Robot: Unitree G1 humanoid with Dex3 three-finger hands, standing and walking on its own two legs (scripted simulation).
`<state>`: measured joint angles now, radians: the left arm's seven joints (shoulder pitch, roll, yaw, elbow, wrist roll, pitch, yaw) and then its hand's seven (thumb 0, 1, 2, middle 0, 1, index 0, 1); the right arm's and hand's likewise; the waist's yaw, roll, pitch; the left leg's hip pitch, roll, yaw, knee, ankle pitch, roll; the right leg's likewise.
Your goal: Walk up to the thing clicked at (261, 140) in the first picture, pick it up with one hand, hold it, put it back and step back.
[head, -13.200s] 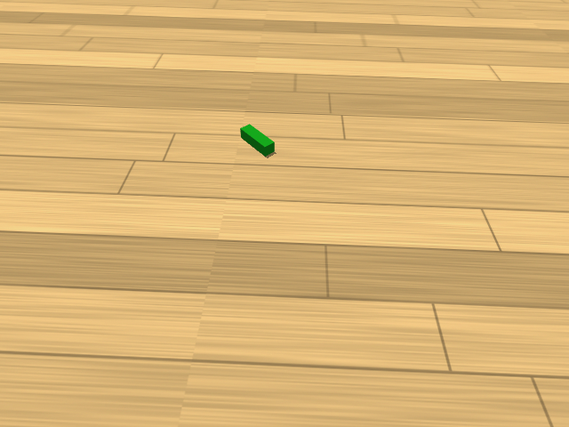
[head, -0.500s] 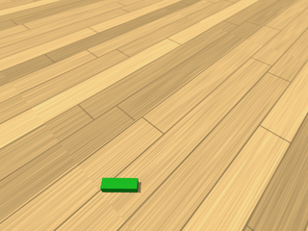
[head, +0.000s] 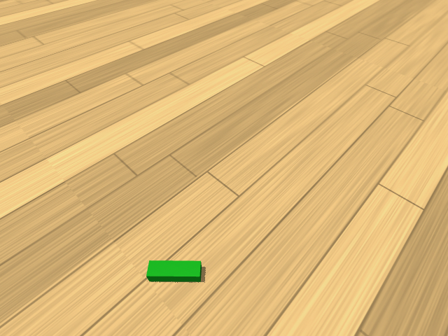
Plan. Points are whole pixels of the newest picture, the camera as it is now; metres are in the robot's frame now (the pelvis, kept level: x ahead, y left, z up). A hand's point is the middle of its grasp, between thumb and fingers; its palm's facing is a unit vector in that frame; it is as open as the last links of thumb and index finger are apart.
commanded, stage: stand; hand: left
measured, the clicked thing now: (175, 271) +0.51 +0.24 -0.75
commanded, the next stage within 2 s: walk up in 0.78 s
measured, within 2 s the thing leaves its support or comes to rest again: neither
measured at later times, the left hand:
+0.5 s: hand out of the picture +0.08 +0.26 -0.16, palm faces -0.04 -0.93 -0.36, open 7.4 cm
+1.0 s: hand out of the picture +0.09 +0.25 -0.16, palm faces -0.04 -0.92 -0.38, open 7.4 cm
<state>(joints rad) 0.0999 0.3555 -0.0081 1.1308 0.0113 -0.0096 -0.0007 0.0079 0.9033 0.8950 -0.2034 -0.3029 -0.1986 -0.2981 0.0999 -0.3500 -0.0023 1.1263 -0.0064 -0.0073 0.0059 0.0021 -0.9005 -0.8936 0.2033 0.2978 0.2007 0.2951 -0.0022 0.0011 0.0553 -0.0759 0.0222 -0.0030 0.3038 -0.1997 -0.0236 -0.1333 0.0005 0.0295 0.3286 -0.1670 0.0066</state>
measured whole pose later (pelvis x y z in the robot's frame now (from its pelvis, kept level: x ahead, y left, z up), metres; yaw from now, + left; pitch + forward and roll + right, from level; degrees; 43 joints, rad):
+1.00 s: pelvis +0.03 -0.02 -0.02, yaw -2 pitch -3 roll +1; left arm 0.20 0.39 0.06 1.05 0.04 -0.01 -0.03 0.01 0.90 0.90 -0.20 -0.30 -0.20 -0.30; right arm 0.23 -0.37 -0.05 1.02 -0.03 -0.02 0.02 0.00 -0.90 -0.89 0.21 0.30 0.20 0.30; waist 0.00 -0.01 0.07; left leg -0.07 0.04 0.02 0.47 -0.35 -0.02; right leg -0.20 0.00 0.00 0.55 -0.29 -0.03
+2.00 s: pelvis +0.09 -0.02 +0.00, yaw -2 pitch -3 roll +0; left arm 0.11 0.36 0.02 1.11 0.01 0.01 -0.01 0.01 0.90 0.90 -0.20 -0.30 -0.20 -0.30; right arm 0.09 -0.35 -0.01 1.10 -0.01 0.00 0.00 0.00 -0.90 -0.89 0.20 0.30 0.20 0.30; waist 0.00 0.00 0.09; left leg -0.18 0.03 0.00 0.35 -0.11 -0.02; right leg -0.01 0.02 0.03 0.31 -0.25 -0.01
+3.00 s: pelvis +0.00 -0.04 -0.02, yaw +3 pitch -2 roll +0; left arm 0.26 0.34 0.06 0.90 0.05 -0.01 0.00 0.01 0.90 0.89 -0.21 -0.30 -0.20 -0.30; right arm 0.20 -0.41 -0.07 0.93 -0.03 0.06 0.02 0.00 -0.90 -0.89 0.20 0.30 0.20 0.29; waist 0.04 0.05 0.12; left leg -0.38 -0.06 -0.11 0.94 -0.46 -0.02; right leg -0.23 -0.02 -0.05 0.60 -0.35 -0.03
